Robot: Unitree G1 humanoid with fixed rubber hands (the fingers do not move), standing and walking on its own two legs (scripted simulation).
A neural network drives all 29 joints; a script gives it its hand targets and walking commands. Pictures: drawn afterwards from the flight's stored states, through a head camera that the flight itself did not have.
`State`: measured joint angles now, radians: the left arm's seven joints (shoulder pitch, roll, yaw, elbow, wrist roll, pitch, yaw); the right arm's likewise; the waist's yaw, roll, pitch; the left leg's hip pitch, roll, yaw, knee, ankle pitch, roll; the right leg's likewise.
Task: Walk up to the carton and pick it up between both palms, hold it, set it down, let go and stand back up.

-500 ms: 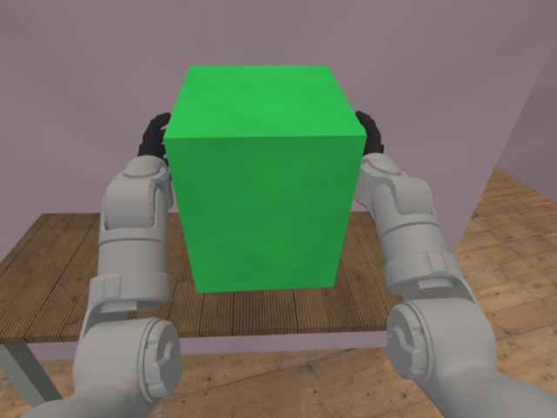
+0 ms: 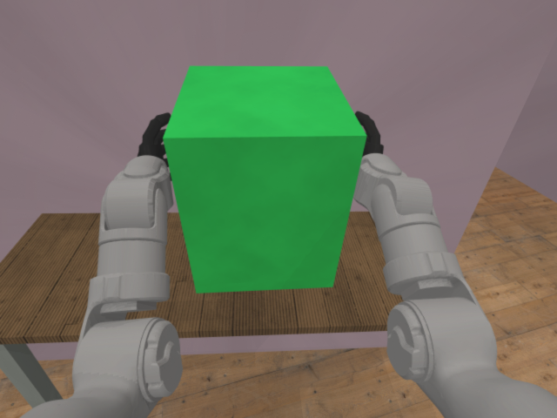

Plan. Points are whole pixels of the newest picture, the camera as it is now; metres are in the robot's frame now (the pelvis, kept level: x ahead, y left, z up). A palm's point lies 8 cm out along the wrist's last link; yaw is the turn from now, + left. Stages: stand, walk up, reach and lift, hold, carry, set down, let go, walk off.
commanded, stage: hold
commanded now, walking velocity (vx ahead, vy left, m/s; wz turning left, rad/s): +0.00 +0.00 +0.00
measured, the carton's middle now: (262, 178) +0.39 +0.00 +0.23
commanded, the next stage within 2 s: set down in 1.78 s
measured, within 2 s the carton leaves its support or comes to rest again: neither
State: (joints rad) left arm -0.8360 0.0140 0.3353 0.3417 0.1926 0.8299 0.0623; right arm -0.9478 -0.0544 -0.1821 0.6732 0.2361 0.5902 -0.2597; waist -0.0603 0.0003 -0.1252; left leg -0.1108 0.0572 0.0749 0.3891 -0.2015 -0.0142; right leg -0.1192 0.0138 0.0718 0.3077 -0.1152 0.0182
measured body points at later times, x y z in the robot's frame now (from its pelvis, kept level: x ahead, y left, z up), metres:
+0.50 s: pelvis +0.00 +0.00 +0.00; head -0.08 +0.01 +0.44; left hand +0.38 +0.15 +0.26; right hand +0.39 -0.14 +0.26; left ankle +0.01 +0.12 -0.75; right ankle +0.04 -0.14 -0.75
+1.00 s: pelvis +0.00 +0.00 +0.00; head -0.08 +0.01 +0.44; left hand +0.38 +0.15 +0.26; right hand +0.39 -0.14 +0.26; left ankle +0.01 +0.12 -0.75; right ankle +0.04 -0.14 -0.75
